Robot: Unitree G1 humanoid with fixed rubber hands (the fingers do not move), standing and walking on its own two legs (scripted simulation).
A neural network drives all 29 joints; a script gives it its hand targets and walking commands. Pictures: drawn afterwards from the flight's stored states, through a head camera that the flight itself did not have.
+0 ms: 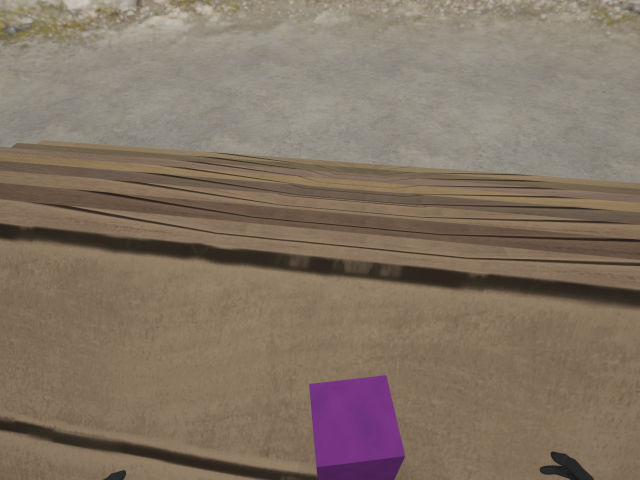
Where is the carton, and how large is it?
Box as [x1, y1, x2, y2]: [309, 375, 404, 479]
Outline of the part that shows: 385,375 309,384 318,479 394,478 404,457 404,453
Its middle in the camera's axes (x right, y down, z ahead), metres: +0.09 +0.52 +1.06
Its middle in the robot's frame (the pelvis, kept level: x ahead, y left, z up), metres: +0.39 -0.04 -0.66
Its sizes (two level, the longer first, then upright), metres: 0.210 0.200 0.250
